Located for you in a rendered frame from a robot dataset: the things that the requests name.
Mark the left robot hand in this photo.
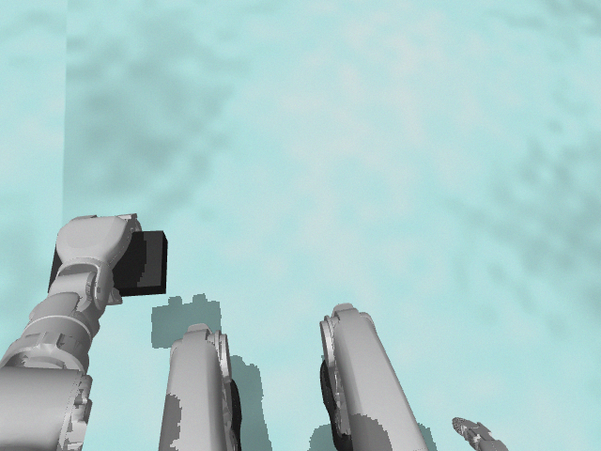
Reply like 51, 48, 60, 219
56, 213, 142, 305

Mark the small box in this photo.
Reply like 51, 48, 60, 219
48, 230, 168, 297

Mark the left robot arm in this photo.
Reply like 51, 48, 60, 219
0, 257, 113, 451

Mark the right robot hand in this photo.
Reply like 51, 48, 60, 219
452, 417, 509, 451

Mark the right robot foot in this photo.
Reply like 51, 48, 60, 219
320, 360, 353, 451

